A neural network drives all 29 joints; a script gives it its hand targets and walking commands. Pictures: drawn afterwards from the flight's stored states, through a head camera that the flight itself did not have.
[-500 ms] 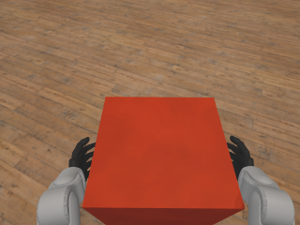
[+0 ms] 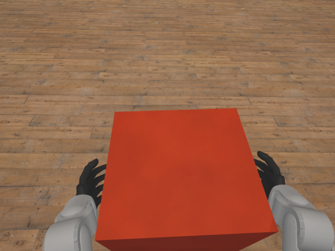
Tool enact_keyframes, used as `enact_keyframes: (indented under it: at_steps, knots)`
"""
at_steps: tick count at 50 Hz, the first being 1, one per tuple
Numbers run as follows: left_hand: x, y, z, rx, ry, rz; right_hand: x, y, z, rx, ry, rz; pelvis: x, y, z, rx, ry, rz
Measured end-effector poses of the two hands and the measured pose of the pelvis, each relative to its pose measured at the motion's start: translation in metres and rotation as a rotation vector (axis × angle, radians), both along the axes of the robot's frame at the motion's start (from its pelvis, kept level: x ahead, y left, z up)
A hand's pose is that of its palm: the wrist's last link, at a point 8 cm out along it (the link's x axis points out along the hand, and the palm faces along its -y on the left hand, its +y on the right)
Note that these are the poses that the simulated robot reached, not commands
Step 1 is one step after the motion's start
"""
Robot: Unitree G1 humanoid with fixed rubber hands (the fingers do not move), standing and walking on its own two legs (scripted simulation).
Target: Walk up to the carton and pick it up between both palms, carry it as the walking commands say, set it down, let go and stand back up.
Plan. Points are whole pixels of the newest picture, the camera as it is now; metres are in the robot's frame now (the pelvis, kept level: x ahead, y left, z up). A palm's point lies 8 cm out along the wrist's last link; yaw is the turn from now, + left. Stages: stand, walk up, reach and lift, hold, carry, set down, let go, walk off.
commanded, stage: carry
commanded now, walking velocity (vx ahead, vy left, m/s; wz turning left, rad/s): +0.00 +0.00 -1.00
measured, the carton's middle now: (177, 187) +0.29 +0.00 +0.00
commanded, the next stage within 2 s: none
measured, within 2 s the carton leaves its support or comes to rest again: neither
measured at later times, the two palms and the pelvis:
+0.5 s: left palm (203, 192) +0.24 -0.04 +0.07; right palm out of the picture +0.04 -0.35 +0.07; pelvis -0.04 -0.06 +0.01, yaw -30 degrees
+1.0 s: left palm (228, 133) +0.37 -0.11 +0.11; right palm out of the picture +0.15 -0.41 +0.12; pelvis +0.05 -0.12 +0.04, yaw -35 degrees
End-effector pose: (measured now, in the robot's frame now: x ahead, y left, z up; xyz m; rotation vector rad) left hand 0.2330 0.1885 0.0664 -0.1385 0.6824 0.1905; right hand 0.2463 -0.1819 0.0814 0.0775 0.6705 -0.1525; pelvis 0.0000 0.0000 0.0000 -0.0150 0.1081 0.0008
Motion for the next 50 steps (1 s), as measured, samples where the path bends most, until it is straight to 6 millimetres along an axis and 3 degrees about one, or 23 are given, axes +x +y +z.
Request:
enact_keyframes:
  at_steps: [4,7,11,15,21,26,29,32,37,40,45,50]
  knots:
    - [0.008,-0.010,0.006,-0.002,0.010,-0.086,-0.023,-0.009,0.008,-0.006,0.010,-0.083,-0.005,0.002,0.009,-0.023,-0.014,-0.111]
    - [0.020,-0.030,0.015,-0.012,0.008,-0.173,-0.044,-0.026,0.018,-0.024,0.009,-0.163,-0.009,0.000,0.017,-0.043,-0.025,-0.176]
    - [0.036,-0.072,0.026,-0.003,-0.012,-0.308,-0.075,-0.059,0.027,-0.035,-0.006,-0.281,-0.014,-0.008,0.021,-0.060,-0.022,-0.271]
    - [0.044,-0.128,0.025,0.010,-0.014,-0.442,-0.114,-0.099,0.023,-0.026,-0.004,-0.412,-0.022,-0.026,0.017,-0.060,-0.018,-0.373]
    - [0.029,-0.213,0.003,0.032,0.019,-0.578,-0.175,-0.160,-0.008,-0.007,0.031,-0.549,-0.038,-0.056,-0.002,-0.033,-0.026,-0.472]
    - [0.010,-0.234,0.003,0.047,0.076,-0.601,-0.206,-0.174,-0.011,0.053,0.076,-0.606,-0.042,-0.066,0.009,-0.022,-0.045,-0.523]
    - [0.011,-0.235,0.016,0.040,0.045,-0.590,-0.200,-0.178,0.002,0.053,0.043,-0.602,-0.038,-0.071,0.016,-0.023,-0.044,-0.536]
    - [0.021,-0.234,0.029,0.029,0.008,-0.568,-0.182,-0.182,0.017,0.037,0.007,-0.576,-0.030,-0.076,0.022,-0.024,-0.041,-0.543]
    - [0.052,-0.231,0.039,0.011,-0.039,-0.551,-0.140,-0.186,0.038,-0.014,-0.031,-0.530,-0.005,-0.083,0.021,-0.026,-0.042,-0.552]
    - [0.074,-0.237,0.041,0.025,-0.038,-0.572,-0.122,-0.189,0.040,-0.022,-0.023,-0.534,0.009,-0.087,0.021,-0.018,-0.042,-0.576]
    - [0.104,-0.260,0.042,0.020,0.032,-0.609,-0.109,-0.202,0.037,-0.016,0.048,-0.577,0.032,-0.099,0.034,-0.033,-0.027,-0.591]
    - [0.135,-0.300,0.046,0.027,0.027,-0.659,-0.094,-0.231,0.039,-0.011,0.045,-0.626,0.054,-0.121,0.037,-0.029,-0.009,-0.603]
